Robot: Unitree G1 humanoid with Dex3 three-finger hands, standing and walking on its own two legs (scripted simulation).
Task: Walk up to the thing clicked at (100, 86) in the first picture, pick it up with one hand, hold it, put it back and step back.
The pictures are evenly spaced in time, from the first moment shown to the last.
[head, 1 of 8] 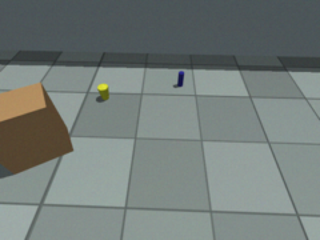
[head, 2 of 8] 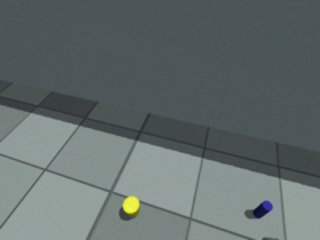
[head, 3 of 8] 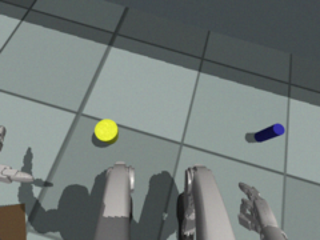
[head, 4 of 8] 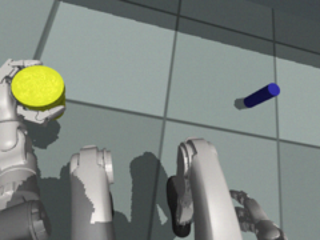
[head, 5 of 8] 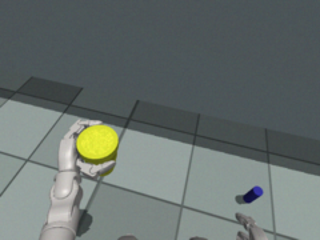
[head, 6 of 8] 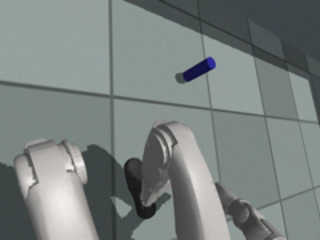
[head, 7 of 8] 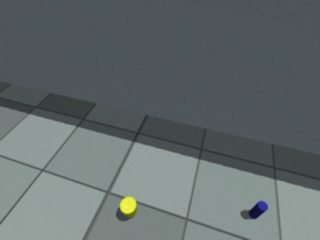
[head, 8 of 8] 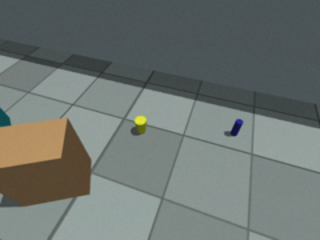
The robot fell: no
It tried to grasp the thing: yes
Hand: left
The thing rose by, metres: 0.69
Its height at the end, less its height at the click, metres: +0.00
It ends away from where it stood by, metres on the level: 0.00
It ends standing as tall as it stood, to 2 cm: yes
